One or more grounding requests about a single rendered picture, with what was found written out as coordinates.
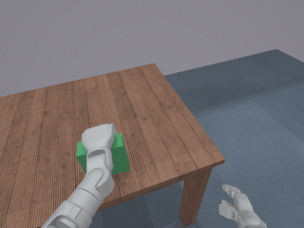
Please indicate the left robot forearm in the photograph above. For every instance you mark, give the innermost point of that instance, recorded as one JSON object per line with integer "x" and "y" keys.
{"x": 79, "y": 209}

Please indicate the left robot hand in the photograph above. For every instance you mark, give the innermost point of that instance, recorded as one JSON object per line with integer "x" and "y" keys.
{"x": 99, "y": 136}

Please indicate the sponge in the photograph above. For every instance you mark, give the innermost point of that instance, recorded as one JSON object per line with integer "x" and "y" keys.
{"x": 119, "y": 155}

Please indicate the right robot hand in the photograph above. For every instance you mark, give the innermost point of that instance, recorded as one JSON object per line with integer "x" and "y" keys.
{"x": 241, "y": 202}

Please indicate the right robot forearm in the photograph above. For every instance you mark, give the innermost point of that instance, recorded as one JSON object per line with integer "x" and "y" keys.
{"x": 249, "y": 219}

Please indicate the table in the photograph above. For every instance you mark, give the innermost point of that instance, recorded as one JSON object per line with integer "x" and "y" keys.
{"x": 40, "y": 130}

